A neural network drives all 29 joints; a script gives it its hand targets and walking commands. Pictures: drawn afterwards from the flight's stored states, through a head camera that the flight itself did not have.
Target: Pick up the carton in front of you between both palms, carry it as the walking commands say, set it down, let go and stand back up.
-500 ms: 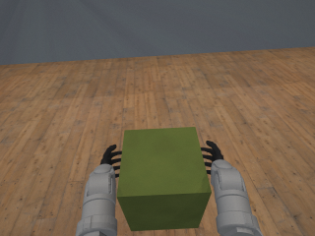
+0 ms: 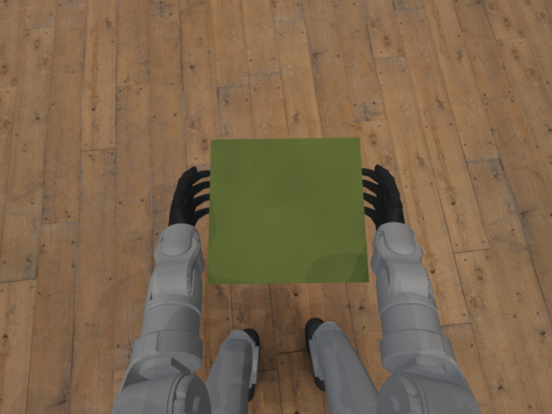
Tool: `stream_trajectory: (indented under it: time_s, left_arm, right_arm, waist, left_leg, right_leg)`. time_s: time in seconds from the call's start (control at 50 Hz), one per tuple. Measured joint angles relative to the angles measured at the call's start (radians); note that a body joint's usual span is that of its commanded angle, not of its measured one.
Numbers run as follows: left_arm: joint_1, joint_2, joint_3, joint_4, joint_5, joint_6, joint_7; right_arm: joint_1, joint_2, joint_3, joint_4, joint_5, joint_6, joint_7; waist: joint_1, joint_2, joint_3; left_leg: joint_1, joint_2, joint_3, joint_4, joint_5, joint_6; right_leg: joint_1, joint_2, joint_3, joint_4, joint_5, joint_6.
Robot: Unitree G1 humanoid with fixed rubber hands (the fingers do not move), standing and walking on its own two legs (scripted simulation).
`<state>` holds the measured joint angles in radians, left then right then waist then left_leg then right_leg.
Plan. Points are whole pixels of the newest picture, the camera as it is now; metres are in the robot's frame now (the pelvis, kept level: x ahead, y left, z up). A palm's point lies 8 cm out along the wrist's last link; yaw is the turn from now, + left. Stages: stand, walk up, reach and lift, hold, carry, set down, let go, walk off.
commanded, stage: set down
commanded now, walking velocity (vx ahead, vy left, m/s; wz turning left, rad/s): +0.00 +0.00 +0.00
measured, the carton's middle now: (284, 222) +0.40 -0.01 -0.17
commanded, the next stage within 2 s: none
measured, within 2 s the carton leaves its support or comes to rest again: rests again in 1.68 s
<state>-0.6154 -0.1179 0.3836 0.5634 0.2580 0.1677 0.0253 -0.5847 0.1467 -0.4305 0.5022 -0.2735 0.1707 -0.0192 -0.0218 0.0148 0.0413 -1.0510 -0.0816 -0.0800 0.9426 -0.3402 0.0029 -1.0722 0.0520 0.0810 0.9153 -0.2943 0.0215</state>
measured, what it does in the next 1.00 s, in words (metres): lowers itself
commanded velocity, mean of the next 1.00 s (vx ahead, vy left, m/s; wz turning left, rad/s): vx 0.00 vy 0.00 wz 0.00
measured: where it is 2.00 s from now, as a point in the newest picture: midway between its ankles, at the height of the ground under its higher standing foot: (284, 372)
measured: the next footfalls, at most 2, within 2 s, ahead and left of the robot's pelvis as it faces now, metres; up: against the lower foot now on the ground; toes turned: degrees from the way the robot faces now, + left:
none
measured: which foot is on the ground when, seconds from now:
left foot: down 0.00-1.00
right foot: down 0.00-1.00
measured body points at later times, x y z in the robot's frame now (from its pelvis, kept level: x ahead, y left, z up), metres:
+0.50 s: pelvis -0.02 -0.01 -0.13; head +0.25 -0.01 +0.24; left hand +0.46 +0.13 -0.22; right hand +0.44 -0.17 -0.22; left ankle +0.04 +0.11 -0.67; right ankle +0.06 -0.13 -0.67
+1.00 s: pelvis -0.05 +0.00 -0.24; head +0.29 +0.00 +0.05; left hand +0.51 +0.13 -0.38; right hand +0.48 -0.18 -0.38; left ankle +0.04 +0.11 -0.67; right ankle +0.06 -0.13 -0.67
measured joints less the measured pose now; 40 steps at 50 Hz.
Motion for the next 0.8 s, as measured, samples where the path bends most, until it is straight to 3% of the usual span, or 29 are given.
stream_trajectory:
  time_s: [0.12,0.34,0.8]
  left_arm:
    - [-0.029,0.014,-0.027,-0.026,-0.069,0.01,0.019]
    - [-0.177,0.043,0.042,0.08,-0.02,0.071,0.012]
    - [-0.537,0.204,0.013,0.225,-0.076,0.107,0.021]
  right_arm:
    - [-0.029,-0.022,0.015,-0.022,0.066,0.007,-0.007]
    - [-0.174,-0.028,-0.071,0.064,0.012,0.074,-0.006]
    - [-0.485,-0.119,-0.076,0.132,0.074,0.119,-0.077]
  waist:
    - [0.002,0.003,-0.127]
    - [-0.007,-0.002,-0.229]
    - [-0.014,-0.002,-0.108]
  left_leg:
    - [-0.238,-0.014,-0.003,0.152,-0.054,-0.004]
    - [-0.494,-0.027,0.0,0.361,-0.123,-0.014]
    - [-0.953,-0.061,0.01,0.801,-0.206,-0.045]
  right_leg:
    - [-0.238,0.013,0.009,0.15,-0.054,0.011]
    - [-0.497,0.029,0.007,0.364,-0.122,0.012]
    - [-0.959,0.066,-0.003,0.8,-0.197,0.032]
